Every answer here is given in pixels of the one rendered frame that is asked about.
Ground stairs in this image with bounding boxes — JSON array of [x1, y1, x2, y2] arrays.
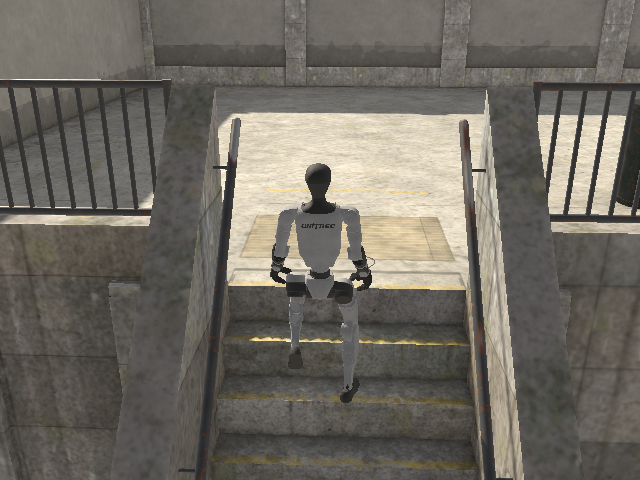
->
[[211, 286, 479, 480]]

